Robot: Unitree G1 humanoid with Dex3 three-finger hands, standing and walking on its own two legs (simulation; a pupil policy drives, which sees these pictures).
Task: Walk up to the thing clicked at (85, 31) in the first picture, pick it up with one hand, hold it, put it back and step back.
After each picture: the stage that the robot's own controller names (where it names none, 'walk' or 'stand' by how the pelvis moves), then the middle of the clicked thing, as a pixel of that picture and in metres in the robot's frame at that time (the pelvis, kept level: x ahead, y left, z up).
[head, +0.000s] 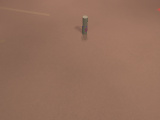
stand; (84, 25) +1.77 -0.04 -0.65
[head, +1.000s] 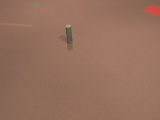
walk; (69, 34) +1.60 +0.23 -0.65
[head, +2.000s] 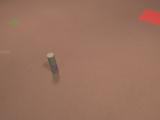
walk; (53, 63) +1.09 +0.38 -0.65
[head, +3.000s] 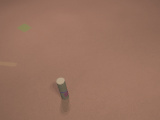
walk; (62, 89) +0.76 +0.24 -0.64
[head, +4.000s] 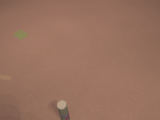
walk; (63, 112) +0.55 +0.19 -0.64
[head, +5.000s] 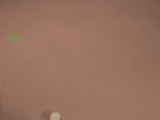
stand; out of the picture +0.48 +0.17 -0.65
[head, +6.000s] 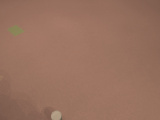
stand; out of the picture +0.44 +0.16 -0.64
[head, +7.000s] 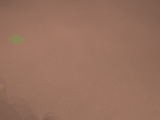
stand; out of the picture +0.42 +0.15 -0.66
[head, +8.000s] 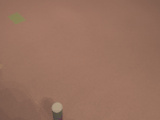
stand; (57, 113) +0.46 +0.13 -0.64
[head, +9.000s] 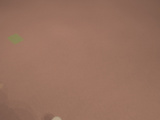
stand; out of the picture +0.45 +0.16 -0.66
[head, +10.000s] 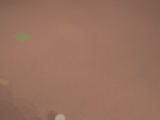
stand; out of the picture +0.46 +0.14 -0.66
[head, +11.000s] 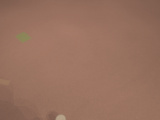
stand; out of the picture +0.46 +0.14 -0.66
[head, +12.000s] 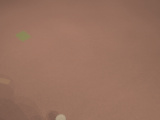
go down; out of the picture +0.46 +0.14 -0.66
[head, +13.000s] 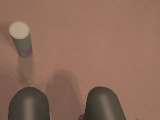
go down; (23, 42) +0.53 +0.21 -0.29
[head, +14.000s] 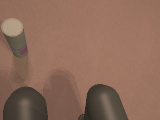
approach; (17, 41) +0.53 +0.23 -0.26
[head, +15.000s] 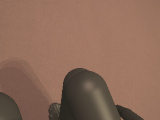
close in; out of the picture +0.50 +0.29 -0.16
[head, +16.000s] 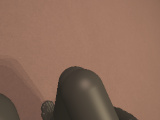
close; out of the picture +0.49 +0.29 -0.17
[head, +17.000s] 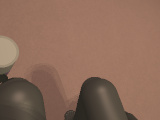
lift; out of the picture +0.37 +0.23 -0.11
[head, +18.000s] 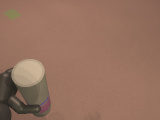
lift; (36, 93) +0.31 +0.14 +0.06
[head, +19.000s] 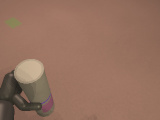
hold; (38, 92) +0.32 +0.14 +0.04
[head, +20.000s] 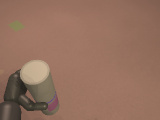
crouch; (44, 92) +0.32 +0.13 +0.05
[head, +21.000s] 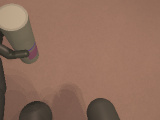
crouch; (22, 40) +0.47 +0.16 -0.02
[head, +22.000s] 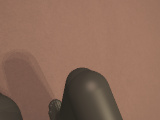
lower; out of the picture +0.46 +0.27 -0.18
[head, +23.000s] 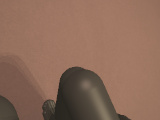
lower; out of the picture +0.46 +0.29 -0.18
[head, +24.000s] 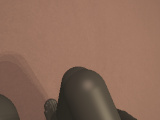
lower; out of the picture +0.46 +0.29 -0.18
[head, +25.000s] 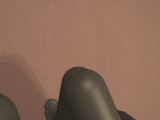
lower; out of the picture +0.46 +0.29 -0.17
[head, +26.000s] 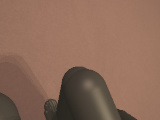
loosen; out of the picture +0.46 +0.29 -0.17
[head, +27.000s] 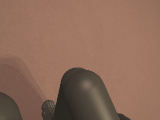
withdraw; out of the picture +0.46 +0.26 -0.18
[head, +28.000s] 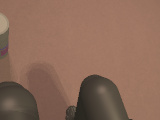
stand; out of the picture +0.47 +0.24 -0.20
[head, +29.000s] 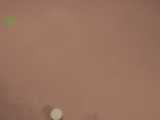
stand; out of the picture +0.43 +0.12 -0.57
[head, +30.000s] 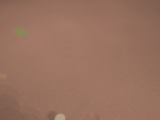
stand; out of the picture +0.45 +0.13 -0.59
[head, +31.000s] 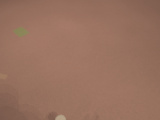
stand; out of the picture +0.44 +0.13 -0.60
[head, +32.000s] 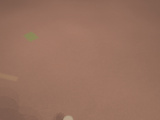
stand; out of the picture +0.46 +0.11 -0.65
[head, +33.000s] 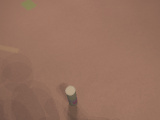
walk; (71, 96) +0.51 +0.12 -0.64
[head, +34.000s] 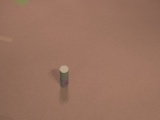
walk; (64, 77) +0.74 +0.11 -0.64
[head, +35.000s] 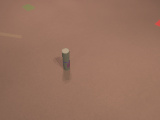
stand; (66, 59) +1.05 +0.20 -0.63
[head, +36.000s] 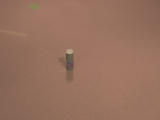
stand; (69, 60) +1.07 +0.13 -0.65
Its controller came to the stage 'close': yes
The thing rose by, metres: 0.69
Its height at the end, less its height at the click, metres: +0.00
